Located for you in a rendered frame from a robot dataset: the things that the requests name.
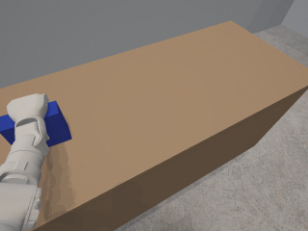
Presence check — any robot left forearm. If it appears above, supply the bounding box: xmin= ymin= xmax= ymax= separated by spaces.
xmin=0 ymin=115 xmax=49 ymax=186

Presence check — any table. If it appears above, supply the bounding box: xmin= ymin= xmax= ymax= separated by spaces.
xmin=0 ymin=20 xmax=308 ymax=231

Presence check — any sponge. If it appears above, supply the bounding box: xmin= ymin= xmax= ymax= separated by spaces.
xmin=0 ymin=100 xmax=72 ymax=147

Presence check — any robot left upper arm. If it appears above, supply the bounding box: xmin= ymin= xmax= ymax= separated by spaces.
xmin=0 ymin=182 xmax=42 ymax=231

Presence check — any left robot hand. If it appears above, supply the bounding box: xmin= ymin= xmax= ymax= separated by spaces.
xmin=7 ymin=93 xmax=50 ymax=141

